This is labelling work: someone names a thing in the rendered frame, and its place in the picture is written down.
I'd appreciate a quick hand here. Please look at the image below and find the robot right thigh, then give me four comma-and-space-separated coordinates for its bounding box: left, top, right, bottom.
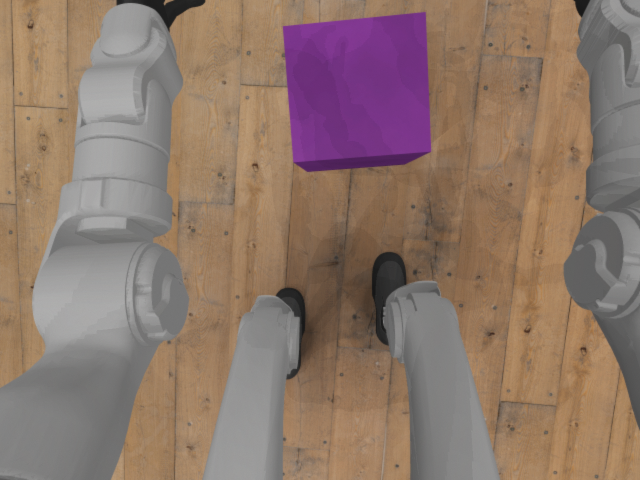
388, 292, 500, 480

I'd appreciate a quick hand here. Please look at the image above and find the left robot upper arm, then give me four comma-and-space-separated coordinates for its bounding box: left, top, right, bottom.
0, 241, 189, 480

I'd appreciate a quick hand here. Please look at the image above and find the right robot forearm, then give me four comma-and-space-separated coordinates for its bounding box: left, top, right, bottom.
576, 0, 640, 213

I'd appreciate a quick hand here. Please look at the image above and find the robot left hand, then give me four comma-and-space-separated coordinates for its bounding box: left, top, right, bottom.
116, 0, 205, 33

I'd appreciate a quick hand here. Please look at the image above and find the carton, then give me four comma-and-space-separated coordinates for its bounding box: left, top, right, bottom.
283, 12, 431, 172

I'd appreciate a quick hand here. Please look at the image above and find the robot right foot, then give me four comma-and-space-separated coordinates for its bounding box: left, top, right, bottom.
372, 252, 406, 346

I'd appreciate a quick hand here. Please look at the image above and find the right robot upper arm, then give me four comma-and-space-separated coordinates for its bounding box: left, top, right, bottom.
564, 207, 640, 430

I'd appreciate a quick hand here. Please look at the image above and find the left robot forearm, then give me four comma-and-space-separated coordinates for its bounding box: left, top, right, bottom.
32, 3, 183, 335

